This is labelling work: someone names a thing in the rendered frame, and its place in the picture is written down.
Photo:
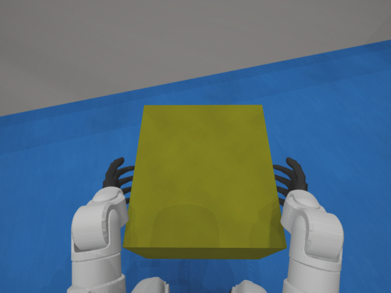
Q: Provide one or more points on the robot left forearm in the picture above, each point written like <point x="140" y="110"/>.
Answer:
<point x="96" y="244"/>

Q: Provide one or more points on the robot right forearm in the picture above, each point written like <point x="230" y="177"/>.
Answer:
<point x="316" y="245"/>

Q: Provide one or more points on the left robot hand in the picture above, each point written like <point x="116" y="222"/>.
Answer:
<point x="112" y="176"/>

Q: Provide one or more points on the left robot thigh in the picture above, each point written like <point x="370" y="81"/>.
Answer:
<point x="151" y="285"/>

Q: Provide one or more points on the carton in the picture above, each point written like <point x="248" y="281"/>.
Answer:
<point x="203" y="185"/>

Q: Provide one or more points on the right robot hand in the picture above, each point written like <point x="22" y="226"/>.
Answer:
<point x="296" y="175"/>

